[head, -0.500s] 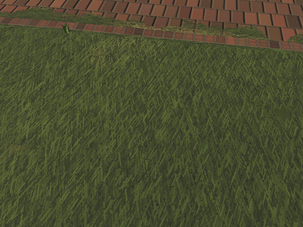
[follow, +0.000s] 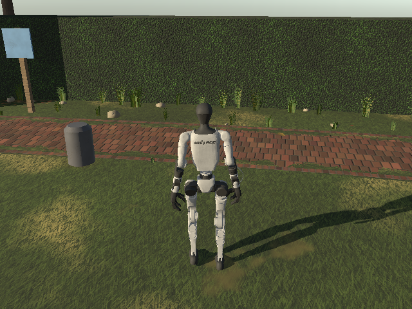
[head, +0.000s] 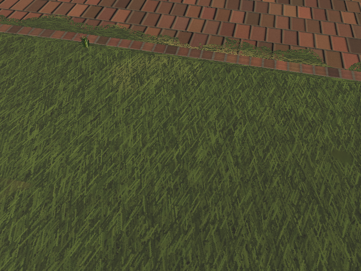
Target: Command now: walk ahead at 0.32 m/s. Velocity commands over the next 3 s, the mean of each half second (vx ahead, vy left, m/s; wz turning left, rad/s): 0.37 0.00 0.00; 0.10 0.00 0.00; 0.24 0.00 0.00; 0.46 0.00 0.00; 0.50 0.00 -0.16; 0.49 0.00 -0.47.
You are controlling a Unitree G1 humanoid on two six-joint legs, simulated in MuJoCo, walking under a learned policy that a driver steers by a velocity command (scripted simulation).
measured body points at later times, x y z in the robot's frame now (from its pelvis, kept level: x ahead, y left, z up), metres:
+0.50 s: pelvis +0.23 +0.02 -0.02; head +0.27 +0.02 +0.43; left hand +0.40 +0.24 -0.15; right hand +0.10 -0.19 -0.16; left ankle +0.03 +0.10 -0.73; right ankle +0.36 -0.04 -0.74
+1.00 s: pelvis +0.34 +0.02 +0.00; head +0.34 +0.03 +0.45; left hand +0.34 +0.24 -0.16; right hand +0.34 -0.19 -0.16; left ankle +0.34 +0.15 -0.74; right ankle +0.36 -0.04 -0.74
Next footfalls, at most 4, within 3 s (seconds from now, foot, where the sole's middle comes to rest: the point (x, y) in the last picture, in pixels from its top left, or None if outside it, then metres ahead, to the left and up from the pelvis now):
0.50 right None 0.40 -0.04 -0.78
0.90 left None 0.38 0.15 -0.78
1.42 right None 0.48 -0.07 -0.78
1.88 left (170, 207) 0.82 0.07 -0.78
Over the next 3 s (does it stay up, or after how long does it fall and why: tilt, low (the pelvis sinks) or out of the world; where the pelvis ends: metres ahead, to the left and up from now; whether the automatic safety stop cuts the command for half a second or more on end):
stays up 1.30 -0.06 -0.02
